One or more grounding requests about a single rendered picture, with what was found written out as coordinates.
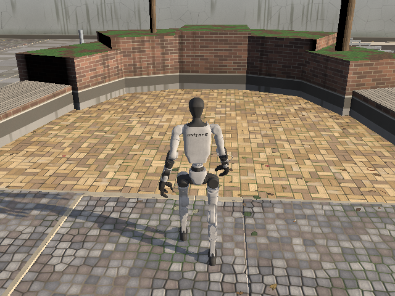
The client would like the robot left upper arm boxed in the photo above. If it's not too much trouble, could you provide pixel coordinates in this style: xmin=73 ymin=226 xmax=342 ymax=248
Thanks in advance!
xmin=168 ymin=125 xmax=184 ymax=160

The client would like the robot right upper arm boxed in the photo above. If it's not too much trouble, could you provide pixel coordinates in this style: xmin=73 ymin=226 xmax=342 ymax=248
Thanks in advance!
xmin=210 ymin=124 xmax=226 ymax=156

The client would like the robot left shin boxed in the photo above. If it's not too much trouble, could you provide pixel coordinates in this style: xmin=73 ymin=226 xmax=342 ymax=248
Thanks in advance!
xmin=179 ymin=197 xmax=188 ymax=233

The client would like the robot left forearm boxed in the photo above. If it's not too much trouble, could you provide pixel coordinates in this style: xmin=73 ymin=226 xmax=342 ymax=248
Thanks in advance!
xmin=160 ymin=151 xmax=174 ymax=182

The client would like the robot right forearm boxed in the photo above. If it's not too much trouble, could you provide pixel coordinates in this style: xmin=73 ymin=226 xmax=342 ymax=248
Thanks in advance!
xmin=219 ymin=147 xmax=229 ymax=168

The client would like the left robot hand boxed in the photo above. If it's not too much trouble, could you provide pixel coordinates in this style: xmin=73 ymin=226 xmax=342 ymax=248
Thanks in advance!
xmin=159 ymin=180 xmax=173 ymax=198

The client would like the right robot hand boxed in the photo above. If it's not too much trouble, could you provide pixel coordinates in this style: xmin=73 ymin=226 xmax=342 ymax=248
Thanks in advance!
xmin=215 ymin=165 xmax=229 ymax=176

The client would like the robot left thigh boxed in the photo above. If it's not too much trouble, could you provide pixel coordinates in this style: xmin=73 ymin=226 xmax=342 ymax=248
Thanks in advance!
xmin=177 ymin=171 xmax=189 ymax=207

